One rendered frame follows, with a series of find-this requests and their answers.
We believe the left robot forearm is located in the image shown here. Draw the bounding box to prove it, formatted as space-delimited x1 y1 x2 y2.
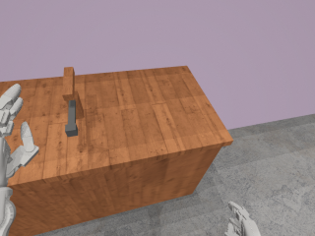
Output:
0 187 17 236

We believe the left robot hand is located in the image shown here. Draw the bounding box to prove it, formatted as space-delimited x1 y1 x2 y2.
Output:
0 84 39 188

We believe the tap lever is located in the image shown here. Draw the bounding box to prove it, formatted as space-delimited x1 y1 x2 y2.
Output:
65 99 79 138

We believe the right robot hand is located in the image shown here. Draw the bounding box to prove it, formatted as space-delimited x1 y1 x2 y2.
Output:
224 201 261 236

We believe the counter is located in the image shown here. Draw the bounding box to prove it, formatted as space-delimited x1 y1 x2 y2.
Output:
0 65 233 236

